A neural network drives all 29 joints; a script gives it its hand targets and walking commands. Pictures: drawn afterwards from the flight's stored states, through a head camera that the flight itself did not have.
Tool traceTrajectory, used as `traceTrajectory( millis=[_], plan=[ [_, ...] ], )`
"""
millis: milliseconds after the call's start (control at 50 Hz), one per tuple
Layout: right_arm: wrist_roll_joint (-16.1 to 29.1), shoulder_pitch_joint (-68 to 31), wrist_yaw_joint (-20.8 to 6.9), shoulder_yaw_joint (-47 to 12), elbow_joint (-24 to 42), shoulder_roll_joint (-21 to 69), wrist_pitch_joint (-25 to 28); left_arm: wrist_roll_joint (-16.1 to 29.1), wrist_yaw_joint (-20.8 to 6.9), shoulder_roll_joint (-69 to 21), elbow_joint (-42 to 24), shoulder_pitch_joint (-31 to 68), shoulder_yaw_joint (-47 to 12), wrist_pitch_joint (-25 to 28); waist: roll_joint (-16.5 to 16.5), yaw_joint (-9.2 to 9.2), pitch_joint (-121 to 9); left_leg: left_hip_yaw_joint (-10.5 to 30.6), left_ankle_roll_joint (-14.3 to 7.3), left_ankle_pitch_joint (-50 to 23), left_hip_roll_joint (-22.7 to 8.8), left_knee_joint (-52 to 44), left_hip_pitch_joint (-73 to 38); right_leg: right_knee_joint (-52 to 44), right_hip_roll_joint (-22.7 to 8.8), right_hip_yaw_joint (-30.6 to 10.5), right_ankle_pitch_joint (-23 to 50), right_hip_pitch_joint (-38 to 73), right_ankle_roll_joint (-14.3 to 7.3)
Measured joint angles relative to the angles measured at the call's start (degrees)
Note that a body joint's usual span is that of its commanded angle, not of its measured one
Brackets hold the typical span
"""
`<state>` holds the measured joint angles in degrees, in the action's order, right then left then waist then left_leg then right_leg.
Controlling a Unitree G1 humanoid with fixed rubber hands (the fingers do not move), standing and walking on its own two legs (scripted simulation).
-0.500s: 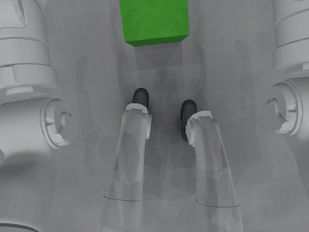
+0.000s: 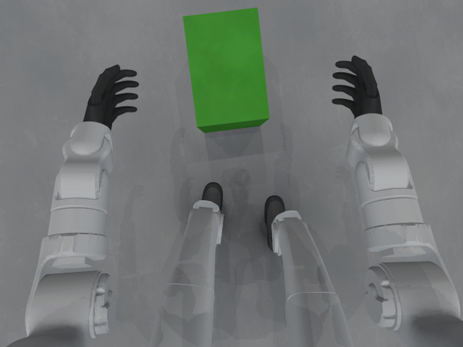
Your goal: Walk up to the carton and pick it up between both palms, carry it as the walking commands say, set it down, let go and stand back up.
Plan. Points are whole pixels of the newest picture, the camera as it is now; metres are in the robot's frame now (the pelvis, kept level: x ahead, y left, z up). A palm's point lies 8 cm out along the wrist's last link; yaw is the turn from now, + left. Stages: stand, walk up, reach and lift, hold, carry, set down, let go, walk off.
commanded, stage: let go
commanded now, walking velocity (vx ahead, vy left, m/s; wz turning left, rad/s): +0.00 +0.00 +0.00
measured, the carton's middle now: (226, 79) +0.58 +0.07 -0.59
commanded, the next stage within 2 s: stand in 1.06 s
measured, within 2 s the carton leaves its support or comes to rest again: neither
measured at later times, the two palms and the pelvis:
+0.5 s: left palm (88, 205) +0.28 +0.22 -0.02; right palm (456, 206) +0.31 -0.22 -0.03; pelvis +0.10 -0.01 +0.06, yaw +1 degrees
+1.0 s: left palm (91, 223) +0.27 +0.20 +0.00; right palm out of the picture +0.29 -0.25 -0.01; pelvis +0.11 -0.04 +0.06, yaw +3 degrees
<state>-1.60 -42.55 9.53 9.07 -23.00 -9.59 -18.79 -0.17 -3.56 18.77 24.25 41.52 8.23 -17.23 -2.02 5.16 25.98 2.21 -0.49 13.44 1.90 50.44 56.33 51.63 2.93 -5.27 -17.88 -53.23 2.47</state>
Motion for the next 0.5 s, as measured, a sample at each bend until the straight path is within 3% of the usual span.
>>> traceTrajectory(
  millis=[140, 200, 280, 500],
  plan=[
    [-1.9, 15.4, -4.6, -0.4, -7.5, 1.8, 6.0, -0.1, -1.4, -4.1, 3.5, -17.4, -1.2, 5.4, 1.6, 0.03, -19.5, -0.5, -0.8, 0.0, 0.5, -5.6, -4.0, -6.2, -0.9, -0.6, 0.2, 4.2, -0.1],
    [-2.9, 18.7, -6.1, -0.5, -11.0, 2.3, 8.3, -0.9, -1.7, -5.2, 7.3, -22.7, -1.8, 7.3, 2.2, -0.47, -23.5, -0.7, -1.0, 0.7, 0.8, -7.5, -8.2, -7.9, -1.3, -0.9, -0.5, 8.3, -0.5],
    [-3.9, 24.9, -7.3, -0.4, -12.9, 3.3, 11.1, -1.0, -1.9, -7.3, 7.4, -31.1, -3.2, 10.0, 3.4, -1.51, -25.1, -0.6, -1.0, 1.7, 0.7, -9.9, -14.9, -11.0, -1.5, -0.8, -1.0, 15.3, -0.2],
    [-0.5, 47.5, -9.9, -4.0, -5.5, 0.5, 17.4, -1.4, -0.4, -8.7, 0.8, -49.7, -5.5, 15.1, 2.2, -3.55, -22.6, 0.0, 0.1, 1.0, 0.6, -21.3, -33.6, -21.0, -2.1, -0.5, -0.9, 33.2, -1.7]
  ],
)
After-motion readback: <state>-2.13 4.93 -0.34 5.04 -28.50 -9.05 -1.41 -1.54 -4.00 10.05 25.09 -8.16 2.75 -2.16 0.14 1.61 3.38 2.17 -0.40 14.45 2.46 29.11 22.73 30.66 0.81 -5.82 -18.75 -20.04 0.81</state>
